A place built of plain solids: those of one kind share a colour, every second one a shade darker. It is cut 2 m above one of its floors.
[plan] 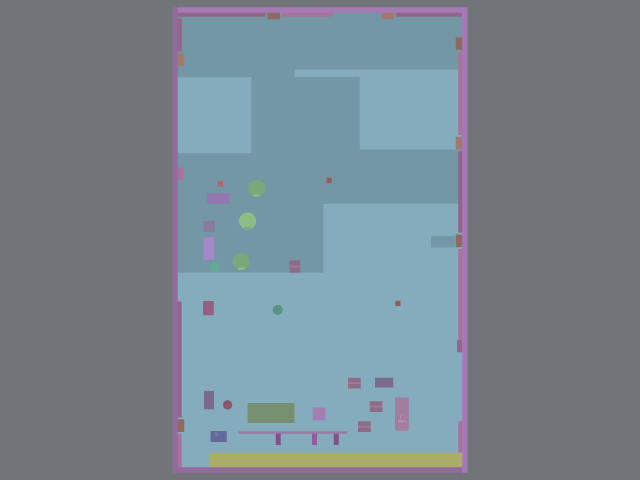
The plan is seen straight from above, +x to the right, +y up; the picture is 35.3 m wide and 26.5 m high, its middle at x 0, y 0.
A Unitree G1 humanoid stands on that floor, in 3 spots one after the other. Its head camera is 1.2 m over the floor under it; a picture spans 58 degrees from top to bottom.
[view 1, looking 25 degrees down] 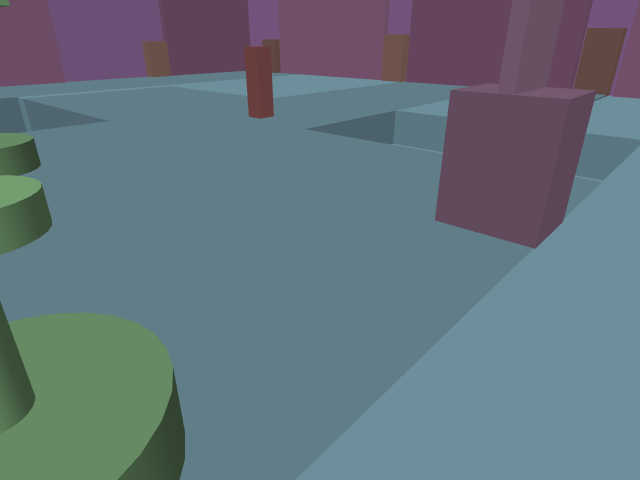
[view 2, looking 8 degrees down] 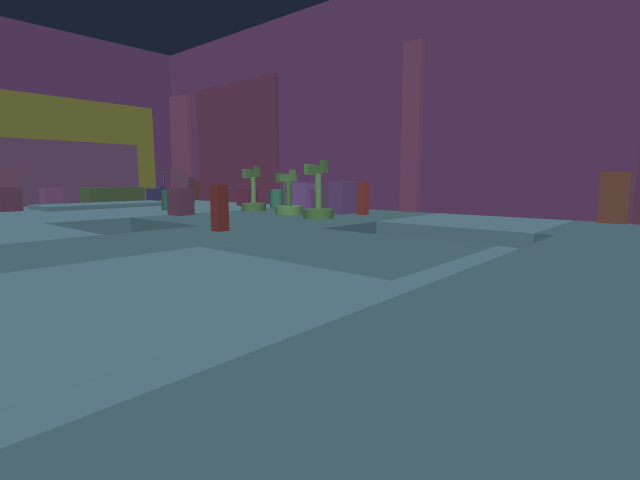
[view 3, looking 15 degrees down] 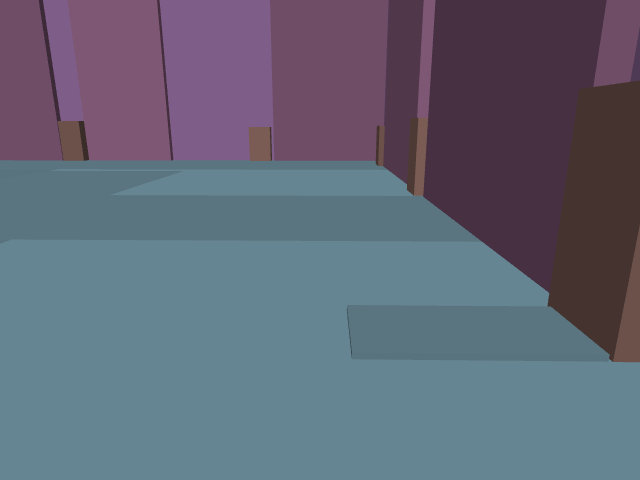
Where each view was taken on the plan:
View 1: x -4.40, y -2.44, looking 42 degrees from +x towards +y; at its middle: floor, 2.84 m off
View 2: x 6.57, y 11.67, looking -139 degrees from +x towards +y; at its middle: floor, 8.62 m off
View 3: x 6.00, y -2.44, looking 91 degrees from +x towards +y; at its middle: floor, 4.64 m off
